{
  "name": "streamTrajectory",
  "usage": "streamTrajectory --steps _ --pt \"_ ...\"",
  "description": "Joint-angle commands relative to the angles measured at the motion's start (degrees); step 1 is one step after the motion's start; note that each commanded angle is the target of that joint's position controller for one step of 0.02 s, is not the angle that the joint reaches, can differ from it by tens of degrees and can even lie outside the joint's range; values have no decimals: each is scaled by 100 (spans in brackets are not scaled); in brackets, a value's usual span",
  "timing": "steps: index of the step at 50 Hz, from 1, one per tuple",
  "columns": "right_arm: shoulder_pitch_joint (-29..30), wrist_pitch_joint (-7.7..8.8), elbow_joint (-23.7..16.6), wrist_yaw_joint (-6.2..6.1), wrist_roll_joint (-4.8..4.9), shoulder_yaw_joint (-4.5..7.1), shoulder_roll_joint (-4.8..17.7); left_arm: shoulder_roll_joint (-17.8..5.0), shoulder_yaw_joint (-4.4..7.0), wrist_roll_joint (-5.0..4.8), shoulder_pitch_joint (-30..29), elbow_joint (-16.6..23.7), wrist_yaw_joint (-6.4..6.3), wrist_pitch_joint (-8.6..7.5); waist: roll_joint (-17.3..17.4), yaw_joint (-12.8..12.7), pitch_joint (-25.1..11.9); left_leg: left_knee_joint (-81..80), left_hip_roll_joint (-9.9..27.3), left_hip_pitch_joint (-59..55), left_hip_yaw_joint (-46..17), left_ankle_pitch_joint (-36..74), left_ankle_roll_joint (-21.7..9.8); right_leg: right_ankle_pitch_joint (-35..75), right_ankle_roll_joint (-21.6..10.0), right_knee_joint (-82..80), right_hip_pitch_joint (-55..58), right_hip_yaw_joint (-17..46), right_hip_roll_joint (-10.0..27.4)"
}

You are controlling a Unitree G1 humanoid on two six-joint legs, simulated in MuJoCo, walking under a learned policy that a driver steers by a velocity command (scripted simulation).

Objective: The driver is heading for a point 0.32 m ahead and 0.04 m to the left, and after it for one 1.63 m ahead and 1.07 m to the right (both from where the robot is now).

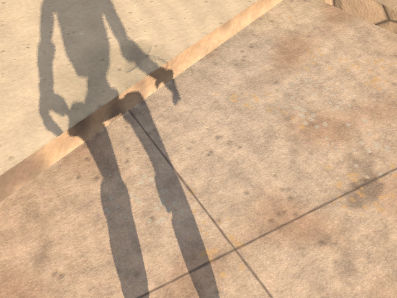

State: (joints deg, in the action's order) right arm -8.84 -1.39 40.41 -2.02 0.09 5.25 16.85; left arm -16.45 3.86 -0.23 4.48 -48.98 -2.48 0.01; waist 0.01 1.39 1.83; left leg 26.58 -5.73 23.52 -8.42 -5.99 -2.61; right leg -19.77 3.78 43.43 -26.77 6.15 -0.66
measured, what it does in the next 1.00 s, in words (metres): steps on the spot, turning left: right foot, then left foot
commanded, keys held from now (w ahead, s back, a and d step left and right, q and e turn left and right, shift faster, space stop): q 0.60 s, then w+q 0.02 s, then w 0.02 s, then w+e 0.36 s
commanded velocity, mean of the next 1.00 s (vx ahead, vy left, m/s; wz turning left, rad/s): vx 0.11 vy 0.00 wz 0.37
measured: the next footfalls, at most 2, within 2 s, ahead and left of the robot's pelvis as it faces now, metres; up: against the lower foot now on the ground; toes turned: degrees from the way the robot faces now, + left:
right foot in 0.08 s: +0.07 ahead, -0.14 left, +0.00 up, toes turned +8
left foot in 0.52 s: +0.00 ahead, +0.12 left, +0.00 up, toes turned +22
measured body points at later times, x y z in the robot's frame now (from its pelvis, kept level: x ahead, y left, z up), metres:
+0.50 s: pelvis +0.00 -0.01 +0.00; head +0.03 +0.01 +0.45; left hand +0.02 +0.30 -0.11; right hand +0.25 -0.21 -0.09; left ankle -0.03 +0.11 -0.72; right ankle +0.03 -0.15 -0.74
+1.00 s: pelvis +0.07 +0.03 +0.01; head +0.08 +0.02 +0.46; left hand +0.11 +0.33 -0.09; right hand +0.26 -0.21 -0.10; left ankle -0.04 +0.11 -0.74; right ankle +0.19 -0.08 -0.71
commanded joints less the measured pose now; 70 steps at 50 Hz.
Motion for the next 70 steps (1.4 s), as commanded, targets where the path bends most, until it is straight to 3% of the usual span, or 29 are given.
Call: streamTrajectory --steps 1,3,4,5,6,7,10,13,17,22,25,26,27,28,29,30,31,32,35,40,50,54,55,56,57,58,60,64,70 --pt "113 6 -453 -41 10 215 899 -543 132 -37 248 290 56 -141 1048 -100 -907 -815 1344 -872 -1834 -495 -870 42 -82 -652 460 -142 -156" --pt "218 -57 -517 -72 81 192 865 -586 174 -42 712 168 126 -200 1008 -365 -890 -534 1114 -662 -1800 -427 -625 681 -262 -1849 1231 -280 -127" --pt "93 -81 -540 -90 93 142 697 -867 257 26 954 119 129 -199 643 -374 -926 -40 812 -162 -1515 -936 -345 862 -476 -2304 1873 124 499" --pt "-109 -79 -608 -73 92 68 342 -1361 350 161 830 201 90 -143 -900 -82 -817 1410 -57 920 -396 -2228 -14 1286 -1068 -2647 2340 1495 1846" --pt "-2 15 -778 -29 51 187 740 -1331 331 380 629 322 113 -140 -1737 -91 -608 2654 -204 1443 -51 -2993 216 1953 -1872 -2912 1708 2547 2540" --pt "-163 34 -632 7 31 306 1110 -1016 247 349 207 546 77 -164 -1171 32 -540 3494 71 1336 -220 -2596 308 2131 -1871 -2804 1610 2050 2369" --pt "-493 -128 -328 -10 40 278 809 -627 133 72 -88 670 1 -132 -705 54 -343 4460 174 1495 36 -1737 582 2195 -1337 -2541 1757 662 1571" --pt "-58 -141 -600 29 141 172 583 -689 130 113 304 638 -72 -44 -863 -220 -248 4050 372 1658 429 -1409 777 2405 -1472 -2607 2097 95 1431" --pt "281 -124 -910 114 107 62 435 -994 244 91 623 641 -93 25 -1013 -481 -457 2866 718 1298 665 -1546 876 2675 -1618 -2540 2612 -86 1727" --pt "173 -183 -1030 251 113 84 537 -1219 352 -20 476 740 57 22 -1119 -422 -499 1568 711 144 1150 -1535 583 2838 -1535 -2377 2208 -465 1899" --pt "-301 -214 -896 304 113 162 550 -1150 352 -174 377 707 101 4 -937 -91 -568 -19 514 -883 1328 -524 149 2532 -1096 -1677 1923 -789 1809" --pt "-586 -207 -809 245 103 260 784 -908 293 -121 727 573 137 -15 -377 -47 -719 -481 582 -1787 964 362 -68 1905 -689 -948 1338 -1170 1548" --pt "-834 -179 -880 139 82 433 1517 -493 149 196 720 777 186 -30 1403 -127 -874 -408 2079 -2961 -1040 2776 -645 -795 -113 922 -348 -1656 854" --pt "-697 -49 -1047 179 -95 385 1640 -531 148 201 273 1074 153 -65 1711 36 -1059 -413 2951 -2633 -2133 3461 -1836 -2088 104 2172 -1300 -912 213" --pt "-719 74 -1003 239 -145 326 1374 -825 229 69 -56 1123 117 -61 1073 264 -1102 -583 2681 -2418 -1803 2791 -1856 -1816 58 2681 -1313 -434 314" --pt "-453 146 -947 226 -99 269 1229 -867 258 -11 -76 1114 89 -43 926 73 -807 -597 2302 -2179 -1320 2278 -1491 -1306 -29 2666 -1336 -329 395" --pt "-325 151 -904 187 37 233 1047 -876 285 33 115 992 66 -37 641 -50 -798 -691 1963 -2094 -1097 965 -1175 -810 -70 2367 -1340 -283 490" --pt "-233 139 -894 160 128 164 893 -938 309 54 241 955 82 -31 755 -117 -743 -880 1831 -1936 -1032 -184 -1058 -417 -81 2150 -1265 -327 509" --pt "-305 232 -840 111 -1 24 642 -772 246 -25 418 843 239 -124 1008 -92 -627 -1480 1694 -1783 -1003 -2000 -1007 435 -102 1568 -1050 -556 458" --pt "-563 439 -576 110 -59 73 915 -629 131 -73 90 911 339 -287 812 139 -206 -1758 1944 -1857 -799 -1766 -981 826 -238 213 -974 -521 535" --pt "-721 565 -147 253 63 148 999 -518 2 -133 25 1170 475 -332 489 237 170 -1796 2254 -2020 9 -1344 -920 603 -571 -558 -840 -614 573" --pt "-440 441 -137 199 95 150 1003 -741 136 -47 772 1111 479 -334 314 -262 -233 -183 1785 -1580 862 1055 -431 981 -817 -1248 853 -1188 -14" --pt "-492 433 -175 146 29 86 815 -1129 314 -65 1471 1017 427 -323 -29 -549 -742 1196 1419 -1177 1337 1571 -77 1459 -1001 -1357 1902 -769 103" --pt "-557 487 -551 108 -186 -65 422 -1995 501 -16 1936 1121 332 -289 -1585 -505 -1209 3579 566 696 1692 -595 581 2533 -1908 -1782 3307 1803 1620" --pt "-572 606 -562 133 -180 -115 414 -1824 397 13 2038 1246 380 -311 -1774 -588 -1750 4581 96 1757 651 -3062 663 2979 -2572 -2469 3952 3495 2229" --pt "-496 647 -501 198 16 -35 773 -1451 294 -2 1784 1321 396 -324 -1076 -590 -1439 5042 464 2079 341 -2879 590 3030 -2437 -2362 3714 2712 2112" --pt "-284 602 -454 189 -26 -24 805 -1109 206 -69 1300 1429 374 -274 -212 -352 -839 4456 899 1998 467 -2089 485 3333 -1974 -2229 2744 1554 1597" --pt "-464 399 -324 84 -109 -28 651 -1191 209 58 795 1582 242 -197 -464 20 -759 3709 796 1101 547 -1213 669 4470 -1883 -2447 1651 899 1139" --pt "232 334 -421 52 -67 -98 501 -1198 241 -97 923 1485 45 14 -589 -178 -813 2165 571 1104 349 -403 849 3823 -1580 -2187 1858 1037 922"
